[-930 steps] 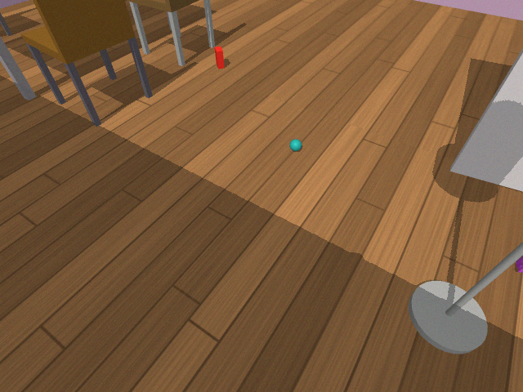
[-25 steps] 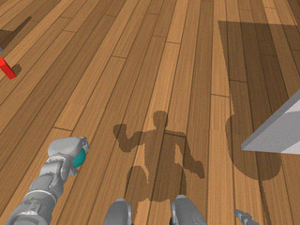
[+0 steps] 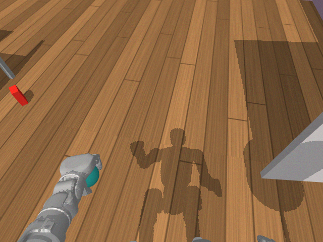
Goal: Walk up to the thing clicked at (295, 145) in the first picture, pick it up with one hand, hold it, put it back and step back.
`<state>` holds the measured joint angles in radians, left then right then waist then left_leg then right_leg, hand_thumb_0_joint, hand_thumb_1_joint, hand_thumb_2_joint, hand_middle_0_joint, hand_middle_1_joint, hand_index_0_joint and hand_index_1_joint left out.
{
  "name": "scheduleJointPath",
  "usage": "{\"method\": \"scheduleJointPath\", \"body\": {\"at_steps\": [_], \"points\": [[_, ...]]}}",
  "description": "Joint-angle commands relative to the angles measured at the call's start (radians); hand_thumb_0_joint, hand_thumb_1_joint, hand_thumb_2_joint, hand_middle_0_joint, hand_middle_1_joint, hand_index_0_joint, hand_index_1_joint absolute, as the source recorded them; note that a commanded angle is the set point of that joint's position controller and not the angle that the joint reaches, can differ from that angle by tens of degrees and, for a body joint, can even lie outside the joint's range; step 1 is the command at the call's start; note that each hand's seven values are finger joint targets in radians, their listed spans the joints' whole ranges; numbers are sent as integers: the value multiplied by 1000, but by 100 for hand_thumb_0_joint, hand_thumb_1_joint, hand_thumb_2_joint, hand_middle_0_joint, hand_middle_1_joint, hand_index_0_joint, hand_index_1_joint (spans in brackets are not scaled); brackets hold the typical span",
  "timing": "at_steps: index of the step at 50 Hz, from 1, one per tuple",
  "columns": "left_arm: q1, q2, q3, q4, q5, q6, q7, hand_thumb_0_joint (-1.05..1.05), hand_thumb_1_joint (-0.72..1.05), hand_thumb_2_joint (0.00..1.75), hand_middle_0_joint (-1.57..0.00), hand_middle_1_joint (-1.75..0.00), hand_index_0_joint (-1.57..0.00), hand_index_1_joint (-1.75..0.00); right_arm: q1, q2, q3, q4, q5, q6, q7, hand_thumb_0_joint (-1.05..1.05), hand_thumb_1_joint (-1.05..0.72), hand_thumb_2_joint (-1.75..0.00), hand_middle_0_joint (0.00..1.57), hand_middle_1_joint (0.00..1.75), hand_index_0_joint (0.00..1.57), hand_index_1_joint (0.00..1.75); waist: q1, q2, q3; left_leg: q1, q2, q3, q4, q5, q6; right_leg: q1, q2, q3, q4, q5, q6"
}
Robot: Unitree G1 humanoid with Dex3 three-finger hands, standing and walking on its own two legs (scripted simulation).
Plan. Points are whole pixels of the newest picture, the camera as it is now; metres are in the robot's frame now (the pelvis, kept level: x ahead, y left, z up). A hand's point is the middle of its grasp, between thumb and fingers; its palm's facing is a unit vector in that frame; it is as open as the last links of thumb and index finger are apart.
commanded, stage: hold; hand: left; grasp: from above
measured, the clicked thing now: (86, 175) +0.33 +0.23 -0.09
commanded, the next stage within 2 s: crouch in 1.92 s
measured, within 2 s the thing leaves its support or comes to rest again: neither
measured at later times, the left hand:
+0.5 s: hand (79, 172) +0.32 +0.22 -0.04, palm faces -0.48 -0.06 -0.88, open 9.0 cm
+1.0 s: hand (75, 181) +0.29 +0.22 -0.02, palm faces -0.47 -0.05 -0.88, open 9.0 cm
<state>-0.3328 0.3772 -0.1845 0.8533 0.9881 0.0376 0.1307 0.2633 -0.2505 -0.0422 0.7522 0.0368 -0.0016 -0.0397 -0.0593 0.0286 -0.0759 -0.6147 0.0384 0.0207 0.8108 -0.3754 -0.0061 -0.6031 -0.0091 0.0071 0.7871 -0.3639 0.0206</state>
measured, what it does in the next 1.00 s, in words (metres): stands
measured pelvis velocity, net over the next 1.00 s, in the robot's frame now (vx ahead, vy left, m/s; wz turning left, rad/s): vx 0.00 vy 0.00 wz -0.01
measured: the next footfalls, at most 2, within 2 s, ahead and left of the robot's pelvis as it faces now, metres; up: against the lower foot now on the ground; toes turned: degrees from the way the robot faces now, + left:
none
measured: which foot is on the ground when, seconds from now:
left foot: down 0.00-1.00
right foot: down 0.00-1.00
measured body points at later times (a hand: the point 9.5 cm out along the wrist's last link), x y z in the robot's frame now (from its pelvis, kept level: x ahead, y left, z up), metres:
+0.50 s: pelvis +0.02 +0.00 +0.02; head +0.04 -0.01 +0.47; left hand +0.34 +0.23 +0.01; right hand +0.12 -0.27 -0.10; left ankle +0.01 +0.12 -0.70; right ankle +0.01 -0.13 -0.70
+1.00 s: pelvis +0.00 +0.00 +0.03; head +0.01 -0.01 +0.48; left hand +0.31 +0.22 +0.03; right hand +0.12 -0.26 -0.09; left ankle +0.01 +0.12 -0.70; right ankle +0.01 -0.13 -0.70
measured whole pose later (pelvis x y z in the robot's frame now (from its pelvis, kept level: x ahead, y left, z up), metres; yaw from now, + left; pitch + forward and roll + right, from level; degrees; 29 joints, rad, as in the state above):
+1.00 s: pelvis +0.00 +0.00 +0.03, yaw -1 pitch +2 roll +0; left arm -0.26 0.39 -0.23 0.70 0.99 0.01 -0.01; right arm 0.21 -0.25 -0.03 0.70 0.06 0.06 -0.04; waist 0.00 0.04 -0.02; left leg -0.32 0.03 0.04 0.53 -0.25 0.00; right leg -0.32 -0.02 0.03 0.53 -0.25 0.02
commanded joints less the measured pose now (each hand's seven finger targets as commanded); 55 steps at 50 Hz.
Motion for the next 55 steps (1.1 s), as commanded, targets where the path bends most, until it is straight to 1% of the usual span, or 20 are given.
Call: {"method": "scheduleJointPath", "body": {"at_steps": [1, 5, 6, 7, 8, 9, 12, 15, 16, 19, 22, 24, 28, 30, 32, 42, 45, 47, 51, 55], "points": [[-337, 209, 77, -221, -1, -13, 53, 0, 52, 82, -86, -86, -89, -82, 19, -146, -57, -98, 0, -26, -13, 0, -90, -90, 20, 30, 20, 30, 1, 29, -325, 285, -42, -11, -131, 324, 1, 164, 38, -10, -138, 287, -26], [-355, 243, 87, -218, 22, -20, 43, 0, 50, 76, -83, -83, -87, -79, 10, -151, -61, -96, 2, -18, -12, 0, -90, -90, 20, 30, 20, 30, 10, 37, -308, 306, -44, -7, -156, 355, 0, 193, 37, -9, -163, 312, -26], [-330, 230, 82, -199, 23, -20, 38, 0, 49, 77, -82, -83, -86, -79, 11, -150, -61, -96, 2, -17, -11, 0, -90, -90, 20, 30, 20, 30, 8, 23, -299, 314, -45, -4, -161, 364, 2, 198, 38, -8, -168, 324, -26], [-371, 236, 80, -246, 18, -26, 34, 0, 50, 80, -83, -84, -87, -80, 3, -148, -60, -102, 2, -16, -12, 0, -90, -90, 20, 30, 20, 30, 12, 40, -318, 326, -48, -2, -166, 365, 3, 215, 35, -4, -177, 330, -24], [-347, 220, 74, -212, 20, -23, 30, 0, 51, 80, -84, -83, -88, -79, 4, -147, -60, -100, 3, -16, -10, 0, -90, -89, 20, 30, 20, 30, 2, 29, -294, 319, -48, 0, -170, 367, 4, 211, 36, 0, -179, 337, -24], [-338, 226, 79, -217, 13, -23, 27, 0, 53, 79, -84, -85, -89, -81, 2, -148, -60, -104, 4, -15, -9, 0, -90, -89, 20, 30, 20, 30, 14, 21, -292, 326, -49, -2, -180, 370, 3, 228, 35, -4, -186, 335, -24], [-316, 208, 66, -201, 12, -17, 15, 0, 53, 80, -84, -85, -89, -81, -7, -149, -62, -114, 5, -8, -5, 0, -89, -89, 20, 30, 20, 30, 15, 3, -278, 344, -46, 1, -194, 402, 5, 253, 38, -6, -200, 366, -23], [-320, 230, 76, -242, 9, -20, -6, 0, 52, 82, -84, -85, -88, -81, -12, -150, -66, -123, 7, -1, -4, 0, -89, -89, 20, 30, 20, 30, 29, 24, -288, 360, -47, 6, -207, 426, 5, 275, 38, -5, -209, 385, -24], [-305, 205, 61, -223, 7, -19, -17, 0, 55, 82, -85, -87, -90, -83, -17, -146, -62, -127, 9, 1, -3, 0, -90, -90, 20, 30, 20, 30, 24, 10, -273, 362, -47, 6, -214, 424, 6, 272, 39, -4, -212, 383, -24], [-298, 223, 65, -240, 10, -24, -38, 0, 55, 78, -86, -84, -90, -79, -20, -151, -63, -132, 9, 6, -4, 0, -90, -90, 20, 30, 20, 30, 25, -2, -270, 374, -43, 6, -223, 450, 10, 290, 43, -8, -221, 404, -24], [-311, 229, 70, -277, 14, -31, -49, 0, 54, 83, -85, -86, -89, -82, -29, -149, -61, -149, 11, 13, -5, 0, -90, -90, 20, 30, 20, 30, 36, 7, -277, 389, -45, 10, -236, 455, 12, 314, 40, -5, -233, 415, -25], [-328, 241, 78, -314, 9, -35, -48, 0, 55, 82, -85, -86, -90, -81, -35, -151, -59, -153, 11, 16, -5, 0, -89, -89, 20, 30, 20, 30, 35, 18, -273, 398, -46, 14, -249, 436, 11, 323, 38, -4, -243, 398, -26], [-290, 230, 73, -277, 19, -30, -51, 0, 53, 79, -85, -85, -89, -80, -55, -149, -55, -163, 12, 22, -7, 0, -90, -90, 20, 30, 20, 30, 36, -11, -228, 399, -48, 17, -271, 394, 17, 316, 35, -2, -272, 367, -23], [-314, 245, 83, -305, 17, -30, -51, 0, 51, 83, -83, -86, -87, -82, -60, -150, -55, -165, 12, 25, -7, 0, -90, -90, 20, 30, 20, 30, 39, 5, -250, 410, -47, 15, -280, 394, 15, 331, 35, -4, -273, 362, -23], [-307, 231, 70, -311, 16, -29, -56, 0, 52, 86, -84, -88, -88, -84, -69, -148, -54, -168, 12, 26, -7, 0, -90, -90, 20, 30, 20, 30, 40, 23, -233, 415, -43, 13, -290, 381, 12, 325, 38, -7, -283, 338, -26], [-281, 233, 72, -338, 4, -28, -78, 0, 52, 84, -83, -90, -87, -85, -110, -145, -45, -178, 17, 24, -13, 0, -90, -90, 20, 30, 20, 30, 53, -7, -194, 420, -42, 12, -334, 299, 14, 333, 38, -7, -326, 253, -26], [-321, 222, 58, -389, 1, -32, -85, 0, 52, 83, -82, -91, -87, -86, -117, -144, -43, -185, 17, 20, -13, 0, -90, -90, 20, 30, 20, 30, 45, 12, -208, 439, -42, 14, -344, 280, 15, 332, 35, -2, -333, 241, -27], [-287, 235, 71, -363, 2, -30, -89, 0, 49, 84, -80, -93, -85, -88, -129, -141, -40, -185, 19, 21, -16, 0, -90, -90, 20, 30, 20, 30, 55, 0, -189, 434, -45, 17, -349, 274, 17, 340, 32, -2, -344, 231, -26], [-307, 236, 73, -376, -2, -33, -88, 0, 49, 86, -81, -92, -85, -87, -140, -142, -35, -187, 19, 18, -18, 0, -90, -90, 20, 30, 20, 30, 50, 3, -179, 440, -44, 16, -359, 252, 16, 337, 33, -3, -353, 212, -25], [-302, 251, 85, -393, 2, -34, -90, 0, 46, 87, -79, -94, -83, -89, -149, -139, -33, -186, 20, 15, -19, 0, -90, -90, 20, 30, 20, 30, 63, 10, -197, 451, -42, 13, -364, 264, 14, 347, 34, -5, -354, 214, -27]]}}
